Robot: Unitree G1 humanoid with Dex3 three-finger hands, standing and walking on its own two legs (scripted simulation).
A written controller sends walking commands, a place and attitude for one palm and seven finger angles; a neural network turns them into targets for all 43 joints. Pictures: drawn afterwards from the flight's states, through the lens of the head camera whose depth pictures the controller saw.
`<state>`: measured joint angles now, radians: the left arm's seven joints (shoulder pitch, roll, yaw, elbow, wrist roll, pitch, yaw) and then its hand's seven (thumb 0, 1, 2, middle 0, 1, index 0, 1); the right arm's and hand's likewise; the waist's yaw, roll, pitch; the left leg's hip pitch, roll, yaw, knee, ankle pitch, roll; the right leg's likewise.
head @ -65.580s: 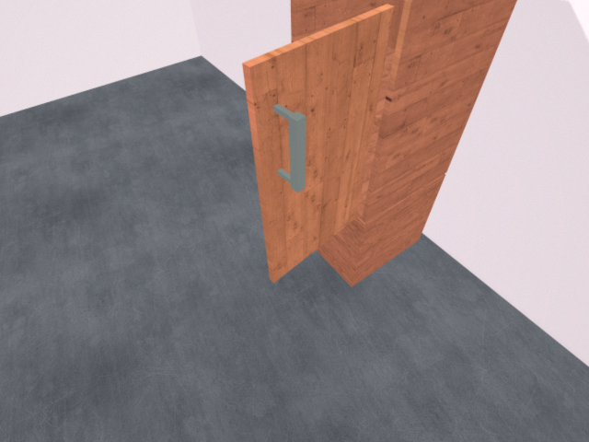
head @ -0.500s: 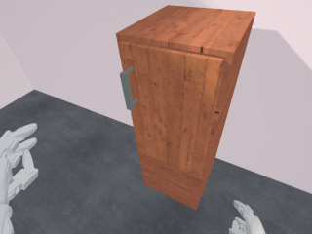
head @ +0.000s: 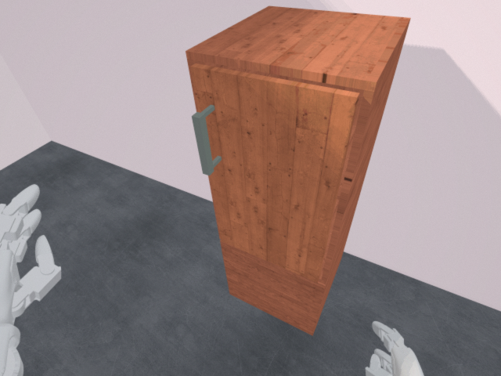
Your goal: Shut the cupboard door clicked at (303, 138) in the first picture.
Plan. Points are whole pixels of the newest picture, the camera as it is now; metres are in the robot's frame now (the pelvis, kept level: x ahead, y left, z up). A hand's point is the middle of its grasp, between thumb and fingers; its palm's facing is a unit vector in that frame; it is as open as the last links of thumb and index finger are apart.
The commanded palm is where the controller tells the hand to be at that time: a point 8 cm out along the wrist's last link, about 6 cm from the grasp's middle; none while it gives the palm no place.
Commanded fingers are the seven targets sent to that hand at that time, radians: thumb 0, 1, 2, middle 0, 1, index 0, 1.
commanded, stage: step back with the hand held close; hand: left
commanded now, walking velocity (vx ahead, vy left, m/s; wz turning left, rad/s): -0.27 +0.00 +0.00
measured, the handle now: (208, 141) +0.58 +0.17 +0.09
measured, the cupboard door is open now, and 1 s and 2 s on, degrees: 0 0 0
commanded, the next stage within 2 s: stop stepping back and stand still in 1.30 s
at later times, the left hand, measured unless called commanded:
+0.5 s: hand (20, 298) +0.15 +0.29 +0.15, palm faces +0.41 -0.77 -0.48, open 7.4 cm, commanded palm +0.09 +0.32 +0.17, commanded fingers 0.00 0.90 0.90 -0.20 -0.30 -0.20 -0.30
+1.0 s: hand out of the picture +0.08 +0.29 +0.16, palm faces +0.45 -0.77 -0.44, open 7.4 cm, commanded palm +0.02 +0.33 +0.17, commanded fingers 0.00 0.90 0.90 -0.20 -0.30 -0.20 -0.30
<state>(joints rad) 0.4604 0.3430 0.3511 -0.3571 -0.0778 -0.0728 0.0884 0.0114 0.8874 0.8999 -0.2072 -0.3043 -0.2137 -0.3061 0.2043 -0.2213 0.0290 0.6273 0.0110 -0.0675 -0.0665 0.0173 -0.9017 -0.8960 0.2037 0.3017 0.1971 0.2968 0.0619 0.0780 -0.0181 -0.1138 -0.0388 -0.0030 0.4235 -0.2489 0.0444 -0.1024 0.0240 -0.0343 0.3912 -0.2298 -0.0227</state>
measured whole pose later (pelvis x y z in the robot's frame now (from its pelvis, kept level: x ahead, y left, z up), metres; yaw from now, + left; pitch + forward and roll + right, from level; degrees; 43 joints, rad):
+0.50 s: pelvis -0.05 +0.03 -0.01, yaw -1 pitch +1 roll -1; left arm 0.54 0.42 0.42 -0.45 -0.05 -0.16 0.13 0.01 0.89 0.90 -0.21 -0.30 -0.21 -0.31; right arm 0.21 -0.23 0.00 0.54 0.02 0.02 -0.09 0.02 -0.90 -0.90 0.20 0.30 0.20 0.30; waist 0.01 0.02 -0.03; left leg -0.34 -0.06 0.03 0.55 -0.23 0.08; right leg -0.34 0.00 -0.01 0.53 -0.21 0.01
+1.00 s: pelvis -0.11 +0.02 -0.03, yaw +3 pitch +1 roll -2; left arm 0.54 0.44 0.44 -0.54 -0.03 -0.27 0.16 0.01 0.88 0.90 -0.21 -0.30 -0.22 -0.31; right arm 0.24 -0.23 -0.02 0.60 0.00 -0.03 -0.06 0.02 -0.90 -0.90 0.21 0.30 0.20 0.30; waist -0.03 -0.01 -0.01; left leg -0.50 -0.04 0.02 0.68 -0.25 0.05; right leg -0.44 0.02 -0.02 0.60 -0.17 0.01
